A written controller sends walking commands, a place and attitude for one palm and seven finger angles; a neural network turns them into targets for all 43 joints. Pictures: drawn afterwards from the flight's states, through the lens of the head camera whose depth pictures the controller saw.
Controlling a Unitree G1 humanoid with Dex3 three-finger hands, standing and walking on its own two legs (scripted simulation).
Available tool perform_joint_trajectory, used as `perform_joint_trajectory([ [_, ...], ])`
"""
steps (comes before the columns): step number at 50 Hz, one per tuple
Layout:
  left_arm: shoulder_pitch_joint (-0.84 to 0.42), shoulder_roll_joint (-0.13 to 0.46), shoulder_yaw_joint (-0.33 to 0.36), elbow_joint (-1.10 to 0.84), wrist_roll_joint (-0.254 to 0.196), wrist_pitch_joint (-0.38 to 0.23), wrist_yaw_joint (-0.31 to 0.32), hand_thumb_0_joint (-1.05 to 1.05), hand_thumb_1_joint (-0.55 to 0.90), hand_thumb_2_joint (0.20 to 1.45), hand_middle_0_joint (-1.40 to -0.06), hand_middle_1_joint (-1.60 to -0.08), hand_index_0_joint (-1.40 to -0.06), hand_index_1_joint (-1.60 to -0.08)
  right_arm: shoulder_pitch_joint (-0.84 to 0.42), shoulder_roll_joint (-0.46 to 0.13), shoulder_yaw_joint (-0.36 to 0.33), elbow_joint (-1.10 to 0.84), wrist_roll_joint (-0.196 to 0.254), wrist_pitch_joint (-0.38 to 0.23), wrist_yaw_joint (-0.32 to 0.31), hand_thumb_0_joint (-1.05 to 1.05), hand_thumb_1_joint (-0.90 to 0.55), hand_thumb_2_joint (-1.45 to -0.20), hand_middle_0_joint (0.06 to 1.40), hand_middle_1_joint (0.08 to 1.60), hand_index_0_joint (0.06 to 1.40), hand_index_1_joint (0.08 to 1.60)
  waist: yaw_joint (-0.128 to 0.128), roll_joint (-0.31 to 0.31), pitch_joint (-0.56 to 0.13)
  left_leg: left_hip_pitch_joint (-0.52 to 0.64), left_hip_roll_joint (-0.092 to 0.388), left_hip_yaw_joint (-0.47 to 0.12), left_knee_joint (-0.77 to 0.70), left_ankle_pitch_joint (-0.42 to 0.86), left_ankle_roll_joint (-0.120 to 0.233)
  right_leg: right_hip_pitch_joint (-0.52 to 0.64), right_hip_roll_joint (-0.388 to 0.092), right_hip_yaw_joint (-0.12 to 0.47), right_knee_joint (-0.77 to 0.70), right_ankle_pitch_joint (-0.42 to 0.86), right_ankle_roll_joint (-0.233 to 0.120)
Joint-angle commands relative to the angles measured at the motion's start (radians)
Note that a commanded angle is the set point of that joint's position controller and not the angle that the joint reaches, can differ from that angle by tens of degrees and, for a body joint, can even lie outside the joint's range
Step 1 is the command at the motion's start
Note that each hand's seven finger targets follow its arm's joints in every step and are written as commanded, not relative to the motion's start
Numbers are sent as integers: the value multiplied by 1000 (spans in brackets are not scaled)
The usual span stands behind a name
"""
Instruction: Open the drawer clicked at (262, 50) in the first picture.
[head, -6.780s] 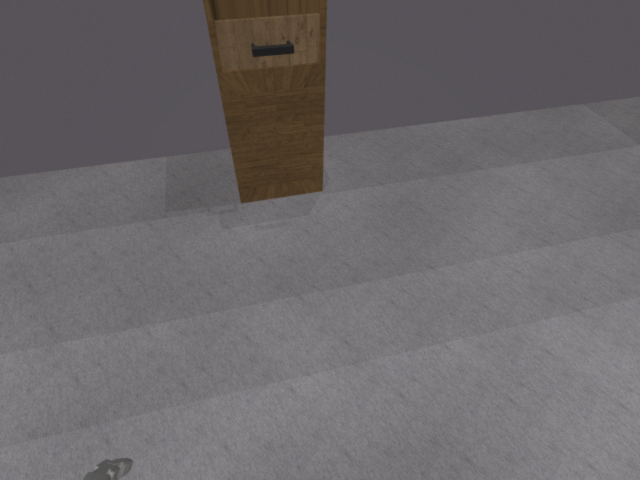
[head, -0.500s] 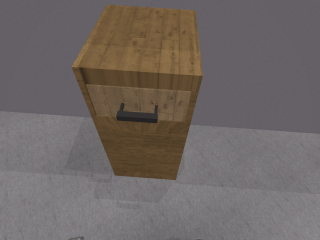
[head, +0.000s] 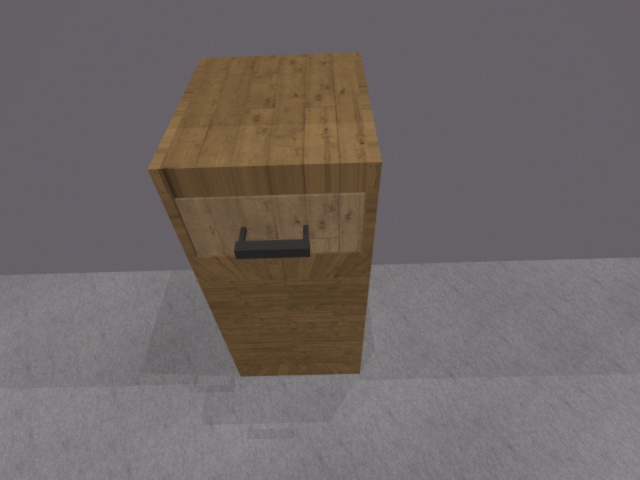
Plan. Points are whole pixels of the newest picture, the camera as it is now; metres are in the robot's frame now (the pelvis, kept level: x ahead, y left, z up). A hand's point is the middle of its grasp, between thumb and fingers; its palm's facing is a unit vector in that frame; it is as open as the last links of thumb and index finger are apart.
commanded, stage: come to a stop and stand still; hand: left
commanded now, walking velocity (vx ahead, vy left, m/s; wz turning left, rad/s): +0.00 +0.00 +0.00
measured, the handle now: (273, 240) +0.54 +0.12 -0.07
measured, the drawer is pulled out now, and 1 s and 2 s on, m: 0.00 0.00 0.00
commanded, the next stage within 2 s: look again from close up in 1.18 s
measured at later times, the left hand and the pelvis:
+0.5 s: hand out of the picture -0.05 +0.11 -0.18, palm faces +0.05 -0.99 -0.15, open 7.3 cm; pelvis -0.01 -0.04 +0.00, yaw +0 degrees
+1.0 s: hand out of the picture -0.01 +0.10 -0.18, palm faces +0.06 -0.98 -0.19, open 7.3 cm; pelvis +0.02 -0.05 +0.00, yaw +0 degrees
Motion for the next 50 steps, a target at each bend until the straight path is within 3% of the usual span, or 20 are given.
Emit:
perform_joint_trajectory([
  [1, 53, 95, 4, -19, -4, -19, 13, 0, 900, 900, -200, -300, -200, -300, 59, -71, -8, -6, -2, -11, 3, 0, -900, -900, 200, 300, 200, 300, 3, -159, 64, 65, 128, -128, -56, 91, -16, -124, -101, 84, -111, 145, -27],
  [7, 70, 94, 9, -23, -4, -10, 11, 0, 900, 900, -200, -300, -200, -300, 90, -42, -1, 21, -8, 4, 5, 0, -900, -900, 200, 300, 200, 300, 7, -57, 162, 1, 109, -122, -76, -73, -26, -209, -89, 108, -155, -85, -35],
  [12, 87, 88, 11, -26, -6, -13, 8, 0, 900, 900, -200, -300, -200, -300, 115, -25, -1, 25, -10, 5, 3, 0, -900, -900, 200, 300, 200, 300, 5, -54, 132, 7, 107, -113, -45, -56, -29, -219, -90, 123, -164, -112, -42],
  [15, 100, 74, 10, -23, -8, -19, 7, 0, 900, 900, -200, -300, -200, -300, 123, -19, 0, 28, -9, -1, 0, 0, -900, -900, 200, 300, 200, 300, 5, -46, 93, 26, 112, -112, -32, -7, -30, -196, -89, 125, -156, -56, -46],
  [29, 161, 35, 2, 8, -7, -31, 13, 0, 900, 900, -200, -300, -200, -300, 119, -14, 5, 33, -5, -13, -12, 0, -900, -900, 200, 300, 200, 300, 11, -34, 67, 57, 135, -111, -15, 124, -27, -138, -78, 102, -127, 159, -41],
  [36, 171, 40, 3, 3, -4, -31, 17, 0, 900, 900, -200, -300, -200, -300, 96, -19, 5, 26, -4, -12, -12, 0, -900, -900, 200, 300, 200, 300, 13, -52, 78, 66, 139, -106, -6, 136, -28, -133, -79, 96, -123, 210, -35],
  [40, 171, 44, 5, 0, -3, -34, 18, 0, 900, 900, -200, -300, -200, -300, 88, -22, 6, 25, -5, -13, -13, 0, -900, -900, 200, 300, 200, 300, 14, -75, 69, 66, 137, -99, 2, 165, -30, -103, -86, 89, -113, 314, -28],
  [50, 166, 69, 14, -6, -4, -30, 21, 0, 900, 900, -200, -300, -200, -300, 71, -31, 9, 19, -4, -10, -19, 0, -900, -900, 200, 300, 200, 300, 18, -62, 50, 71, 132, -79, 30, 196, -35, -44, -93, 83, -93, 485, -12],
])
